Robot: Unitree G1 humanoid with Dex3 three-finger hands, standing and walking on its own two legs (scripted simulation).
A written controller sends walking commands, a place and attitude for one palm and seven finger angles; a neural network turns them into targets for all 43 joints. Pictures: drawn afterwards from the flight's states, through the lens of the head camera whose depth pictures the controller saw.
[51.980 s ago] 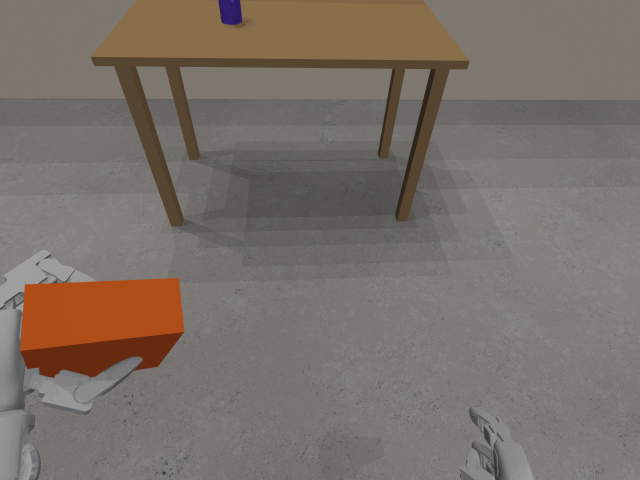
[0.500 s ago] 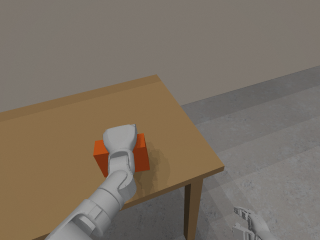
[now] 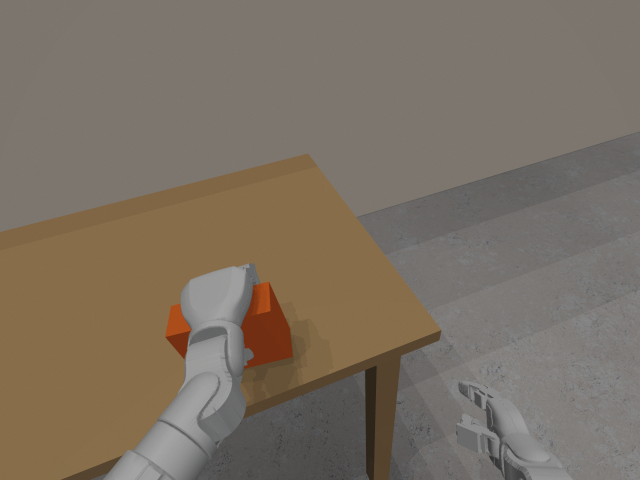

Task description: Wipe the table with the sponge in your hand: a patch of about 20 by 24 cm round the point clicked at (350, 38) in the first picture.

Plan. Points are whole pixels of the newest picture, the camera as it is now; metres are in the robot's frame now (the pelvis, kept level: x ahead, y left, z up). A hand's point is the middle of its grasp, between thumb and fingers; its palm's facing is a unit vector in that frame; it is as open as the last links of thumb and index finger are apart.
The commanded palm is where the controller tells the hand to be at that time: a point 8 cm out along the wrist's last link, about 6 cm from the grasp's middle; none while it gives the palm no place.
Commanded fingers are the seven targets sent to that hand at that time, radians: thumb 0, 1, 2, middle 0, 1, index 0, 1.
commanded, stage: slide back across to the middle lane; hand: left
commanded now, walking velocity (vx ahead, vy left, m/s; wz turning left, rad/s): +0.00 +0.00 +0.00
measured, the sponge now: (238, 339) +0.30 +0.16 +0.02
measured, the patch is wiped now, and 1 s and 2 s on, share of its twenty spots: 0.95 0.95 0.95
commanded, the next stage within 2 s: wipe forward along the middle lane in 0.28 s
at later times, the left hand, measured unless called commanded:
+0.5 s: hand (191, 339) +0.27 +0.21 +0.06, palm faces +0.01 -0.12 -0.99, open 9.5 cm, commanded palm +0.25 +0.22 +0.11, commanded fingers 0.00 0.10 1.30 -1.20 -1.60 -1.20 -1.60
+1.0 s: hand (185, 311) +0.32 +0.24 +0.05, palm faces -0.07 -0.07 -1.00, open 9.5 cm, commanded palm +0.31 +0.25 +0.09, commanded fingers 0.00 0.10 1.30 -1.20 -1.60 -1.20 -1.60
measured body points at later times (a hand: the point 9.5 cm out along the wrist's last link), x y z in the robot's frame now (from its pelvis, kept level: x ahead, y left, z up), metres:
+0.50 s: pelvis -0.01 -0.01 +0.00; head -0.04 -0.06 +0.45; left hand +0.27 +0.21 +0.11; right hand +0.23 -0.23 -0.08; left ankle +0.00 +0.13 -0.74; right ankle -0.02 -0.06 -0.74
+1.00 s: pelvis -0.01 -0.01 +0.00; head -0.02 -0.05 +0.45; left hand +0.32 +0.24 +0.11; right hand +0.17 -0.24 -0.12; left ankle +0.00 +0.13 -0.74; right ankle -0.02 -0.06 -0.74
